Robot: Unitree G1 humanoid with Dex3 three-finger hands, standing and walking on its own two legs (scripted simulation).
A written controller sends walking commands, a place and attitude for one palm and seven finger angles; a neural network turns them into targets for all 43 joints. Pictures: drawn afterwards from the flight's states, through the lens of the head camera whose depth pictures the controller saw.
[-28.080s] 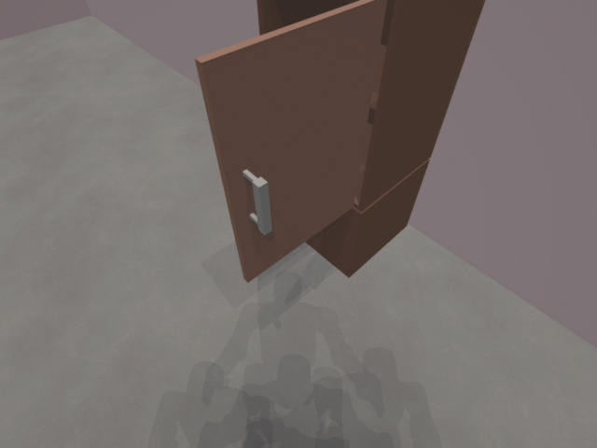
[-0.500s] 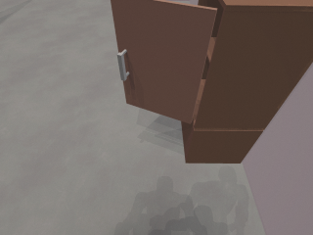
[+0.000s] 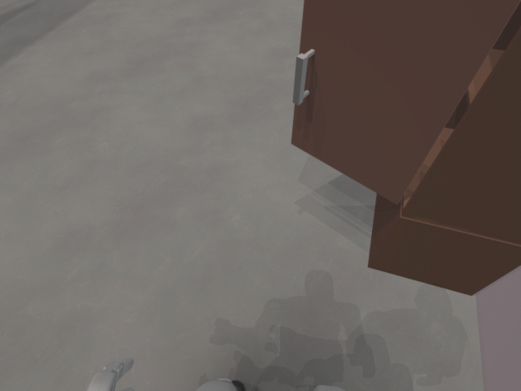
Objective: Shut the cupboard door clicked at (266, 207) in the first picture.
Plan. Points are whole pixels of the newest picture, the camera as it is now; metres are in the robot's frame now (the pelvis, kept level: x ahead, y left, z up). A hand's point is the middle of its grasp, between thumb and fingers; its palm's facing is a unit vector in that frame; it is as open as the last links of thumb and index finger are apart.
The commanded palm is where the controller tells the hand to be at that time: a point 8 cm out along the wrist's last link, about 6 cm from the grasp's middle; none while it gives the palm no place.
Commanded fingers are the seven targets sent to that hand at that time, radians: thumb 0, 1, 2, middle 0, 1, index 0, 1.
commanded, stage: walk to a spot facing it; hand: left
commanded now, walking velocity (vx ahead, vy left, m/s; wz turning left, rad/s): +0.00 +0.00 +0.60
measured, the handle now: (304, 77) +0.87 -0.10 -0.04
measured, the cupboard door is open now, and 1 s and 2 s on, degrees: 67 67 67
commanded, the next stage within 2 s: turn to face it in 1.86 s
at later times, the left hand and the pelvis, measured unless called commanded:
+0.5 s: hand out of the picture -0.01 +0.21 -0.17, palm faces +0.36 -0.89 -0.29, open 7.4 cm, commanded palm none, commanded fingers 0.00 0.90 0.90 -0.20 -0.30 -0.20 -0.30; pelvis +0.01 -0.02 -0.01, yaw +21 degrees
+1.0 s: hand out of the picture -0.07 +0.16 -0.18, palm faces +0.65 -0.72 -0.23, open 7.4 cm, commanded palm none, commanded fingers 0.00 0.90 0.90 -0.20 -0.30 -0.20 -0.30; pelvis +0.01 -0.03 -0.01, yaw +40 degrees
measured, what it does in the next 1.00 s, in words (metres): steps on the spot, turning left: right foot, then left foot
